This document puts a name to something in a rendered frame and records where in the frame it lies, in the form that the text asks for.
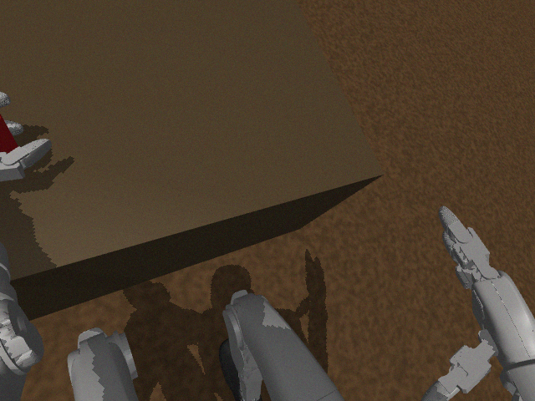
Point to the left robot arm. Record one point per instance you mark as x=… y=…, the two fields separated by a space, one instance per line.
x=21 y=345

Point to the right robot arm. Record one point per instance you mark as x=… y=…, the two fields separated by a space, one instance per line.
x=519 y=380

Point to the left robot hand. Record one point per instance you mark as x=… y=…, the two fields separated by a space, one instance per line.
x=13 y=164

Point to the can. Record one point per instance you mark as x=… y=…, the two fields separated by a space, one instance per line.
x=7 y=142

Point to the right robot hand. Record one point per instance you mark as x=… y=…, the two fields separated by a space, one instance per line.
x=508 y=326

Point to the right robot foot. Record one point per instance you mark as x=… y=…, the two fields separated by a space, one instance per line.
x=230 y=371

